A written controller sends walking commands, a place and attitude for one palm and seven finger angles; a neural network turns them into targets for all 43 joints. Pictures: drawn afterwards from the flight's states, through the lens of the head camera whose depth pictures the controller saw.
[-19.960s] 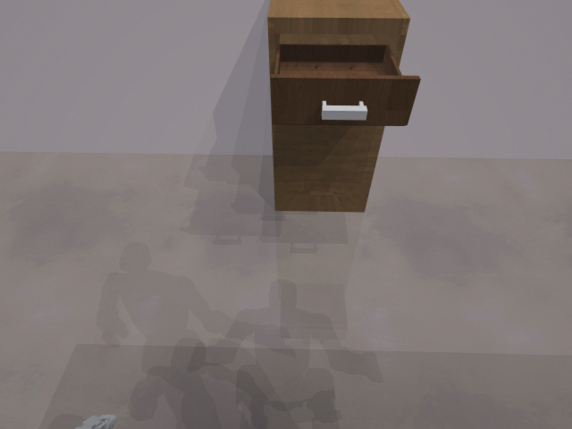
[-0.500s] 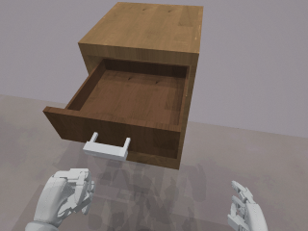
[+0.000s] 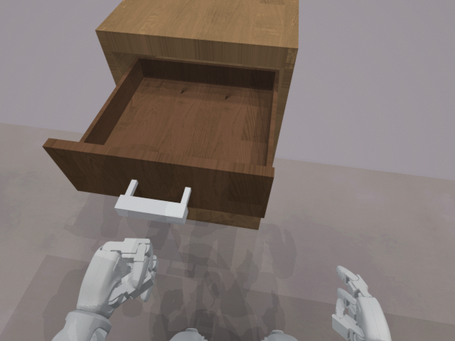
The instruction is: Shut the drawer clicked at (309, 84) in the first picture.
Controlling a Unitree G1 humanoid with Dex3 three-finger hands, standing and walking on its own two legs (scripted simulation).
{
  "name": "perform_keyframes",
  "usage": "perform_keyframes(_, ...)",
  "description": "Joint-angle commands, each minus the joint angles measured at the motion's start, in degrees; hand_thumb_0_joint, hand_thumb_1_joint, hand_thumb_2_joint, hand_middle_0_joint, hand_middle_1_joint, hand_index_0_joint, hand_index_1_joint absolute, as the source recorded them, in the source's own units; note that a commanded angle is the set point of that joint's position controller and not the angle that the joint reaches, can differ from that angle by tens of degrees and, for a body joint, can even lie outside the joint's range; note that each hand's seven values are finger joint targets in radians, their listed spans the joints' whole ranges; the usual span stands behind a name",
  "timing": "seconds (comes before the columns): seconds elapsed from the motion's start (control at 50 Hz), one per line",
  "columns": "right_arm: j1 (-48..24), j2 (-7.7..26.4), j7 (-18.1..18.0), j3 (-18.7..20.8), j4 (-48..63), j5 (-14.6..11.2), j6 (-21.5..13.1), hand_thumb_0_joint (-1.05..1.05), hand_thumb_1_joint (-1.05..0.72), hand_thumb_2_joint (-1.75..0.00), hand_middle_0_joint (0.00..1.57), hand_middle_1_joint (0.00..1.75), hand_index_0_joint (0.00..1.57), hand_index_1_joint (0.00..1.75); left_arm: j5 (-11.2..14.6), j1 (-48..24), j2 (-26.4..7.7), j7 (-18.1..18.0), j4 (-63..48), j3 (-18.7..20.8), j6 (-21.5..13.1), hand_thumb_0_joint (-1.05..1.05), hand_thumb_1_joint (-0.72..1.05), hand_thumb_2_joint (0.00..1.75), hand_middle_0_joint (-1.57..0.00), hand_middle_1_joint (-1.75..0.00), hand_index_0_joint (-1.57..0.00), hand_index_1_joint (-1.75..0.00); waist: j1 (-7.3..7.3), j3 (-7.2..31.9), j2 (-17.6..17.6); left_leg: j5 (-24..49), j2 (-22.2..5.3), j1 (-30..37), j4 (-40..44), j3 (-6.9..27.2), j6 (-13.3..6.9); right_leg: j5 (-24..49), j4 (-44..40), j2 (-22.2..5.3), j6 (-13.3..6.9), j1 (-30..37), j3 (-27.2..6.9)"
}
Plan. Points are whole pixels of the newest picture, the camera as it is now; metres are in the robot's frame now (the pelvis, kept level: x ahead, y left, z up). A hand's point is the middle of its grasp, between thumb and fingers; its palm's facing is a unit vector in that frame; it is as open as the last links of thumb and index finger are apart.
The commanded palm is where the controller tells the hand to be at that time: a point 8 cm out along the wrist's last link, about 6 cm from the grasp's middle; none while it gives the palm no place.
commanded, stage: bring the fist close to the handle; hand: left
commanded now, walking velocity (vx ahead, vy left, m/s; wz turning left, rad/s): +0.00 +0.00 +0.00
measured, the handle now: (156, 199) +0.35 +0.14 +0.05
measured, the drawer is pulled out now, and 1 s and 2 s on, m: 0.30 0.30 0.17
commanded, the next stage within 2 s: push the drawer shut in 0.58 s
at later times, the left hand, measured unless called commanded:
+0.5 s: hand (157, 261) +0.24 +0.12 +0.05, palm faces -0.15 -0.99 -0.03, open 3.2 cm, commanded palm +0.22 +0.18 +0.05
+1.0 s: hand (168, 249) +0.26 +0.11 +0.04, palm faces -0.18 -0.98 -0.05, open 3.2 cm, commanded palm +0.25 +0.17 +0.05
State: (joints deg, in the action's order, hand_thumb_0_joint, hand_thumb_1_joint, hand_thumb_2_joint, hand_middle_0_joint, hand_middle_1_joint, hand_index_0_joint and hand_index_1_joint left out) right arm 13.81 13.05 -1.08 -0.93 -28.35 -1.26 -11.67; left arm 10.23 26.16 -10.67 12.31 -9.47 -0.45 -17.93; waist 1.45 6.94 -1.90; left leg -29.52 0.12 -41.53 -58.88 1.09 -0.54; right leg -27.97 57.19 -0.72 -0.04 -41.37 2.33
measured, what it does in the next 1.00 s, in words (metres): stands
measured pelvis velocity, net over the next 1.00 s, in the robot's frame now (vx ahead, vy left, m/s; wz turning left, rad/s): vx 0.00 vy -0.01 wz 0.00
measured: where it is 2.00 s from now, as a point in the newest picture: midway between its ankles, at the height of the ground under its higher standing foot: outside the picture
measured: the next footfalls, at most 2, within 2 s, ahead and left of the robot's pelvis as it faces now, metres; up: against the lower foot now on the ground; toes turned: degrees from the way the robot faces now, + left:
none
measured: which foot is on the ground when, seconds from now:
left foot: down 0.00-1.00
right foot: down 0.00-1.00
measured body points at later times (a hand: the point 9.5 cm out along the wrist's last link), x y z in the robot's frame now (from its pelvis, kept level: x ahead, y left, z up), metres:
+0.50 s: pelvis +0.00 +0.00 -0.01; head +0.06 -0.01 +0.43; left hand +0.24 +0.18 +0.05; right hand +0.16 -0.24 -0.09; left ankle -0.01 +0.11 -0.67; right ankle +0.00 -0.12 -0.67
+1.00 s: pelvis +0.00 -0.01 -0.01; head +0.07 -0.02 +0.43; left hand +0.26 +0.16 +0.05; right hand +0.17 -0.25 -0.10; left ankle -0.01 +0.11 -0.67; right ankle +0.00 -0.12 -0.67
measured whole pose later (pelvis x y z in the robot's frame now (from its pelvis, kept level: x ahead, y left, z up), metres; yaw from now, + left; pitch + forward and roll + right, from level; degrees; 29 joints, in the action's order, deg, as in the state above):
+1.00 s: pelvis +0.00 -0.01 -0.01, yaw +0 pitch +15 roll -1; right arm 13.4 14.1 -1.5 -1.3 -27.0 -1.2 -6.7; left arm 10.0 13.4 -12.0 9.7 -2.4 -0.4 -17.0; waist 2.4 8.1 -2.4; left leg -31.0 -0.4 -47.9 -63.5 1.9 0.4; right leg -29.7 62.0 -0.2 -1.0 -47.8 3.1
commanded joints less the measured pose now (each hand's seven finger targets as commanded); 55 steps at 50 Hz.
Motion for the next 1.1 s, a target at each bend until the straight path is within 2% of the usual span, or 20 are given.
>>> perform_keyframes(0.0,-2.61,6.92,-0.09,2.72,9.78,-0.15,-2.52,0.00,-0.90,-0.90,0.20,0.30,0.20,0.30,0.96,-4.75,-3.49,-1.86,-11.80,3.08,-4.87,0.00,0.90,0.90,-1.40,-1.60,-1.40,-1.60,0.61,10.50,0.29,17.23,-0.08,4.93,7.27,1.21,-0.25,13.61,-5.43,1.17,-1.26,4.45,1.63)
perform_keyframes(0.14,-2.30,7.89,-0.11,2.80,9.47,-0.06,-1.06,0.00,-0.90,-0.90,0.20,0.30,0.20,0.30,0.33,-10.20,-4.11,-0.66,-6.23,2.65,-5.09,0.00,0.90,0.90,-1.40,-1.60,-1.40,-1.60,1.65,11.95,1.51,14.36,0.01,0.64,3.88,1.05,-0.51,11.74,-3.61,1.12,-1.28,1.28,0.76)
perform_keyframes(0.18,-2.37,7.88,-0.13,2.86,10.21,-0.20,-0.74,0.00,-0.90,-0.90,0.20,0.30,0.20,0.30,0.71,-10.50,-4.63,-0.38,-7.02,3.14,-4.76,0.00,0.90,0.90,-1.40,-1.60,-1.40,-1.60,0.99,13.53,0.58,14.53,0.06,0.70,3.84,0.95,-0.50,11.73,-3.42,1.05,-1.38,2.06,0.58)
perform_keyframes(0.22,-2.39,8.10,-0.36,2.81,10.40,-0.28,-0.36,0.00,-0.90,-0.90,0.20,0.30,0.20,0.30,1.14,-10.80,-7.55,-0.84,-8.59,5.90,-4.43,0.00,0.90,0.90,-1.40,-1.60,-1.40,-1.60,0.30,15.25,-0.32,15.54,0.05,1.21,4.21,0.84,-0.57,12.57,-3.59,1.04,-1.49,3.99,0.40)
perform_keyframes(0.28,-1.74,7.47,-0.40,2.77,11.08,-0.44,-0.14,0.00,-0.90,-0.90,0.20,0.30,0.20,0.30,2.10,-9.84,-6.46,-1.49,-12.12,5.41,-4.33,0.00,0.90,0.90,-1.40,-1.60,-1.40,-1.60,0.07,18.07,-0.77,19.04,-0.03,3.83,4.75,0.77,-0.53,16.17,-3.77,1.02,-1.38,6.15,0.61)
perform_keyframes(0.38,-1.64,7.70,-0.21,2.47,10.49,-0.55,0.35,0.00,-0.90,-0.90,0.20,0.30,0.20,0.30,1.37,-10.43,-3.21,-2.10,-7.92,1.57,-3.35,0.00,0.90,0.90,-1.40,-1.60,-1.40,-1.60,2.10,11.61,0.24,15.48,-0.24,1.62,4.91,1.22,-0.41,12.78,-4.39,1.24,-1.08,1.99,1.36)
perform_keyframes(0.42,-1.61,8.13,-0.18,2.57,10.83,-0.63,0.80,0.00,-0.90,-0.90,0.20,0.30,0.20,0.30,0.71,-8.38,-3.15,-1.94,-4.90,1.15,-2.42,0.00,0.90,0.90,-1.40,-1.60,-1.40,-1.60,2.19,9.94,3.04,13.88,-0.29,0.27,5.17,1.38,-0.65,11.04,-4.87,1.37,-1.09,1.59,1.50)
perform_keyframes(0.46,-1.41,8.32,-0.18,2.67,11.44,-0.61,1.20,0.00,-0.90,-0.90,0.20,0.30,0.20,0.30,0.50,-9.27,-3.44,-1.64,-4.59,1.07,-1.78,0.00,0.90,0.90,-1.40,-1.60,-1.40,-1.60,1.95,10.42,3.23,12.46,0.07,-0.45,4.94,0.92,-0.72,10.35,-5.27,1.13,-0.96,2.29,0.74)
perform_keyframes(0.52,-1.55,8.43,-0.48,2.79,11.66,-0.49,1.50,0.00,-0.90,-0.90,0.20,0.30,0.20,0.30,0.34,-11.33,-7.62,-2.29,-7.87,4.93,-2.46,0.00,0.90,0.90,-1.40,-1.60,-1.40,-1.60,1.04,13.47,2.04,13.81,0.11,0.61,4.79,0.65,-0.80,11.62,-4.77,1.01,-1.23,4.24,0.32)
perform_keyframes(0.58,-1.32,7.32,-0.36,2.69,12.27,-0.35,1.42,0.00,-0.90,-0.90,0.20,0.30,0.20,0.30,1.41,-9.34,-7.18,-3.24,-11.18,6.17,-3.98,0.00,0.90,0.90,-1.40,-1.60,-1.40,-1.60,-0.11,16.20,0.52,17.14,0.30,2.24,4.89,-0.06,-0.74,15.90,-4.86,0.87,-1.25,7.39,-0.09)
perform_keyframes(0.64,-1.18,6.87,-0.14,2.55,11.59,-0.24,1.21,0.00,-0.90,-0.90,0.20,0.30,0.20,0.30,1.34,-8.39,-5.49,-3.88,-12.24,4.48,-5.43,0.00,0.90,0.90,-1.40,-1.60,-1.40,-1.60,0.61,16.01,-0.79,20.20,0.10,3.27,4.43,0.16,-0.64,19.00,-3.94,1.01,-1.29,6.68,0.32)
perform_keyframes(0.66,-1.00,6.89,0.02,2.62,11.49,-0.28,1.23,0.00,-0.90,-0.90,0.20,0.30,0.20,0.30,1.45,-6.73,-4.70,-3.73,-10.88,3.81,-5.35,0.00,0.90,0.90,-1.40,-1.60,-1.40,-1.60,0.85,15.11,0.53,19.87,0.05,2.65,4.27,0.13,-0.62,19.10,-4.18,1.03,-1.14,6.44,0.36)
perform_keyframes(0.72,-1.09,7.69,0.06,2.56,10.61,-0.31,1.34,0.00,-0.90,-0.90,0.20,0.30,0.20,0.30,0.61,-9.23,-3.04,-2.42,-6.70,0.88,-4.76,0.00,0.90,0.90,-1.40,-1.60,-1.40,-1.60,3.08,10.78,2.29,16.76,-0.06,0.26,3.39,0.45,-0.82,16.36,-4.53,1.09,-0.91,2.95,0.41)
perform_keyframes(0.78,-0.98,8.40,-0.16,2.68,10.53,-0.49,1.67,0.00,-0.90,-0.90,0.20,0.30,0.20,0.30,0.02,-13.55,-3.48,-0.78,-4.27,0.01,-3.52,0.00,0.90,0.90,-1.40,-1.60,-1.40,-1.60,3.67,10.55,2.54,13.74,0.08,-0.75,2.94,0.54,-0.90,13.41,-4.89,0.89,-0.77,1.56,-0.07)
perform_keyframes(0.84,-0.98,8.57,-0.70,2.83,10.35,-0.35,1.86,0.00,-0.90,-0.90,0.20,0.30,0.20,0.30,0.23,-17.49,-7.21,-1.14,-5.85,4.04,-3.29,0.00,0.90,0.90,-1.40,-1.60,-1.40,-1.60,2.62,14.16,1.56,14.55,0.16,0.46,2.95,0.43,-1.05,13.70,-4.71,0.78,-1.00,3.42,-0.49)
perform_keyframes(0.9,-1.45,7.73,-0.74,2.59,10.50,-0.24,1.52,0.00,-0.90,-0.90,0.20,0.30,0.20,0.30,1.26,-20.60,-6.84,-2.50,-9.30,4.84,-3.95,0.00,0.90,0.90,-1.40,-1.60,-1.40,-1.60,1.53,18.33,-0.66,17.93,0.28,3.22,3.52,0.32,-0.95,17.11,-4.27,0.64,-1.11,6.16,-0.41)
perform_keyframes(0.92,-1.44,7.87,-0.84,2.53,10.13,-0.16,1.58,0.00,-0.90,-0.90,0.20,0.30,0.20,0.30,1.23,-20.51,-8.52,-3.34,-9.10,6.63,-4.09,0.00,0.90,0.90,-1.40,-1.60,-1.40,-1.60,1.35,18.87,-0.52,18.83,0.22,3.05,3.36,0.27,-0.96,17.90,-4.07,0.72,-1.17,6.69,-0.43)
perform_keyframes(1.0,-1.21,7.61,-0.25,2.33,9.33,-0.26,1.99,0.00,-0.90,-0.90,0.20,0.30,0.20,0.30,1.05,-20.49,-4.72,-3.95,-2.93,4.16,-3.32,0.00,0.90,0.90,-1.40,-1.60,-1.40,-1.60,1.74,16.05,0.79,18.16,0.18,2.03,4.32,0.12,-0.55,18.07,-4.61,0.78,-0.93,6.24,-0.01)
perform_keyframes(1.04,-1.23,8.03,-0.24,2.30,8.78,-0.36,2.54,0.00,-0.90,-0.90,0.20,0.30,0.20,0.30,0.69,-22.79,-4.70,-3.37,1.35,3.78,-2.10,0.00,0.90,0.90,-1.40,-1.60,-1.40,-1.60,2.86,13.19,3.31,15.48,0.16,-0.22,3.95,-0.14,-0.81,16.03,-5.62,0.69,-0.63,5.15,-0.51)
perform_keyframes(1.08,-1.55,8.36,-0.46,2.42,8.48,-0.44,2.75,0.00,-0.90,-0.90,0.20,0.30,0.20,0.30,0.65,-27.19,-5.84,-3.14,1.22,4.34,-2.38,0.00,0.90,0.90,-1.40,-1.60,-1.40,-1.60,3.06,13.55,3.31,13.99,0.22,-0.25,4.06,-0.07,-0.88,14.26,-6.02,0.56,-0.69,5.05,-0.95)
